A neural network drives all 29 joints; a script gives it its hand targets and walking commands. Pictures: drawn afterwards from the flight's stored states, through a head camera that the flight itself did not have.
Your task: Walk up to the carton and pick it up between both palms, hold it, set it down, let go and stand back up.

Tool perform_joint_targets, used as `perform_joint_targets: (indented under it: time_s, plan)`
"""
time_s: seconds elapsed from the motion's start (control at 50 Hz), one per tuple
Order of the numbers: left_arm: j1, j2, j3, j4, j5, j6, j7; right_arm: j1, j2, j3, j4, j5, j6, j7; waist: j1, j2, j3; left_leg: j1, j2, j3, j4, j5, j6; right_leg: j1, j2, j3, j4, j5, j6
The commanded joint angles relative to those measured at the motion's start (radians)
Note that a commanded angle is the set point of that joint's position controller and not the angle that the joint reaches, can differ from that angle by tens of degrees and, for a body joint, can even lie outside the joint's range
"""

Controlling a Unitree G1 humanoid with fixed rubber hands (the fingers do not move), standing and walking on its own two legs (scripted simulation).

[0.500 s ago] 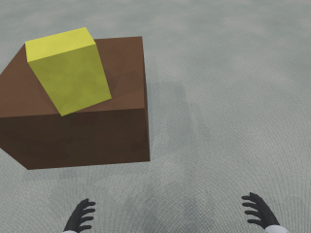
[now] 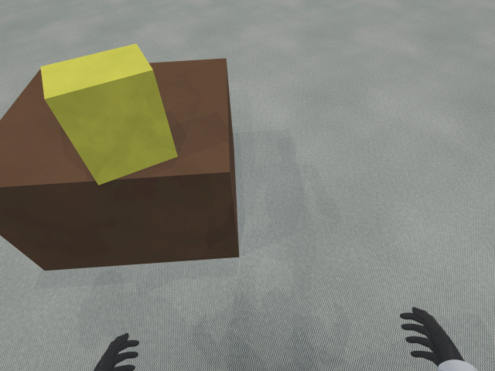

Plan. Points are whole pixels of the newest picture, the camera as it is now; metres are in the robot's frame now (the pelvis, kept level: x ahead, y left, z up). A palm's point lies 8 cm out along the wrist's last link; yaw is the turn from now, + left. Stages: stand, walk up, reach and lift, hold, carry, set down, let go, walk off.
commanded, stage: stand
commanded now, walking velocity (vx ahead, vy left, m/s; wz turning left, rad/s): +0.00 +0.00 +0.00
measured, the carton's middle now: (116, 116) +0.77 +0.40 -0.05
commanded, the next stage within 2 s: walk up in 1.98 s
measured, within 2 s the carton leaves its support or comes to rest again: neither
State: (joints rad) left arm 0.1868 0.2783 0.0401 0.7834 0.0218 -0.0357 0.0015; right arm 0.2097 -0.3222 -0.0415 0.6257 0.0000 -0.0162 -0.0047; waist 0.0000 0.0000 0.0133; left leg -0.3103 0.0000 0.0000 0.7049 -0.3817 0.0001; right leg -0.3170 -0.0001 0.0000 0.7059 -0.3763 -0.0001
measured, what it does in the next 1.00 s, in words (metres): stands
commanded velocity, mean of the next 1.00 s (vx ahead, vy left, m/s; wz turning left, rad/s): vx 0.00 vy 0.00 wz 0.00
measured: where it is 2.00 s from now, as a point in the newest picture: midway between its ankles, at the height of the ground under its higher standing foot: outside the picture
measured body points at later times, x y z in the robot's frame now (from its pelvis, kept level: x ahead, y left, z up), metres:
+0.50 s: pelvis -0.01 +0.00 +0.00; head -0.01 +0.00 +0.45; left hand +0.12 +0.27 -0.11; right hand +0.13 -0.29 -0.09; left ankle +0.00 +0.12 -0.72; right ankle +0.00 -0.12 -0.72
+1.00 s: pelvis -0.02 +0.00 +0.01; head -0.02 +0.00 +0.46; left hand +0.08 +0.28 -0.12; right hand +0.10 -0.29 -0.09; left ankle +0.00 +0.12 -0.72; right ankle +0.00 -0.12 -0.72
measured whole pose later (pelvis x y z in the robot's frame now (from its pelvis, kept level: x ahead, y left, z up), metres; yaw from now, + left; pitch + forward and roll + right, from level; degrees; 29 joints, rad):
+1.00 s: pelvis -0.02 +0.00 +0.01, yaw +0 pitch -1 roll +0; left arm 0.14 0.28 0.04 0.98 0.02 -0.04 0.00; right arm 0.18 -0.33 -0.04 0.80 0.00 -0.02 0.00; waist 0.00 0.00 0.01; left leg -0.31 0.00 0.00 0.62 -0.30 0.00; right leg -0.32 0.00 0.00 0.62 -0.29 0.00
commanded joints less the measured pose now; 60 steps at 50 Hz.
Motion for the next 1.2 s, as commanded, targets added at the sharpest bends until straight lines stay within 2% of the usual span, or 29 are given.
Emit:
perform_joint_targets:
  time_s: [0.0, 0.5, 1.18]
  plan:
    - [-0.096, 0.235, 0.050, -0.074, 0.003, -0.029, 0.001, -0.060, -0.199, -0.049, -0.003, -0.027, -0.045, -0.006, -0.002, -0.012, -0.062, 0.030, 0.089, -0.091, -0.126, 0.235, 0.076, 0.029, -0.082, 0.109, -0.128, 0.235, -0.076]
    - [-0.129, 0.245, 0.041, 0.034, -0.003, -0.023, -0.001, -0.074, -0.210, -0.041, 0.085, -0.022, -0.043, -0.007, -0.001, -0.011, -0.043, 0.035, 0.096, -0.109, -0.174, 0.215, 0.073, 0.045, -0.088, 0.120, -0.172, 0.212, -0.075]
    - [-0.133, 0.236, 0.024, 0.173, -0.007, -0.022, -0.006, -0.095, -0.205, -0.026, 0.234, -0.021, -0.046, -0.003, -0.004, -0.007, -0.103, 0.100, 0.118, -0.119, -0.297, 0.181, 0.057, 0.104, -0.104, 0.124, -0.297, 0.185, -0.051]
